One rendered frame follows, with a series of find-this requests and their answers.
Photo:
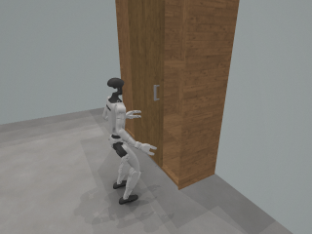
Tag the robot right hand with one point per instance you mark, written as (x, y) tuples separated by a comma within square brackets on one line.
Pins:
[(146, 147)]

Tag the humanoid robot head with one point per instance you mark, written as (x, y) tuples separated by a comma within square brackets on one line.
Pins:
[(115, 83)]

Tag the wardrobe door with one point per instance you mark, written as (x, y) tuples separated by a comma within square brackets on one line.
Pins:
[(147, 54), (126, 57)]

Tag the right robot upper arm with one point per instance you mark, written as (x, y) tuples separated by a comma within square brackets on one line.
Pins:
[(120, 111)]

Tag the left robot foot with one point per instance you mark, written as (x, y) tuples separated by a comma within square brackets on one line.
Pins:
[(122, 184)]

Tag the robot right forearm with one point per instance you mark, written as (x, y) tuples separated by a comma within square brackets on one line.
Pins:
[(125, 137)]

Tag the left robot upper arm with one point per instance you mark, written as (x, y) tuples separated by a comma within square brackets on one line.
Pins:
[(104, 115)]

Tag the robot left hand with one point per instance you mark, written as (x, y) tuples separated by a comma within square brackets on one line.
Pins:
[(130, 114)]

